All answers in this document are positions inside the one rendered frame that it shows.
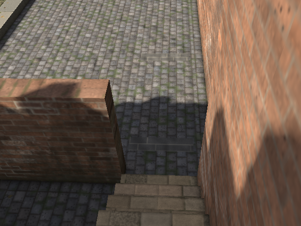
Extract stairs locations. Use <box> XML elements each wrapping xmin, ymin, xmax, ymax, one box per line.
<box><xmin>96</xmin><ymin>173</ymin><xmax>210</xmax><ymax>226</ymax></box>

